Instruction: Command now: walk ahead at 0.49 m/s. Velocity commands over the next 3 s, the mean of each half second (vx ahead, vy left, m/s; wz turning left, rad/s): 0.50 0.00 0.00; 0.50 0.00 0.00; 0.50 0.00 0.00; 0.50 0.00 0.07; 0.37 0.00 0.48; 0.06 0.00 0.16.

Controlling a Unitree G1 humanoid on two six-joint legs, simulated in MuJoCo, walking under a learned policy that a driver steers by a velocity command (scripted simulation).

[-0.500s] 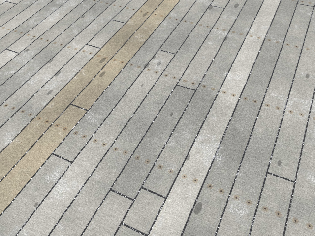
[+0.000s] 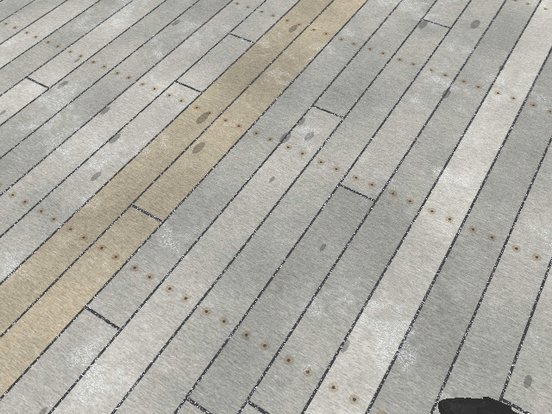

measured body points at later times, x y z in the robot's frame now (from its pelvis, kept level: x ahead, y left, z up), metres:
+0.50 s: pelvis +0.27 -0.01 +0.01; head +0.31 -0.01 +0.46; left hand +0.47 +0.20 -0.10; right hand +0.18 -0.23 -0.13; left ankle +0.16 +0.05 -0.73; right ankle +0.45 -0.13 -0.69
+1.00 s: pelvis +0.55 -0.04 +0.02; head +0.57 -0.04 +0.47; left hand +0.46 +0.19 -0.13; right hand +0.71 -0.26 -0.11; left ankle +0.71 +0.10 -0.68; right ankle +0.46 -0.11 -0.73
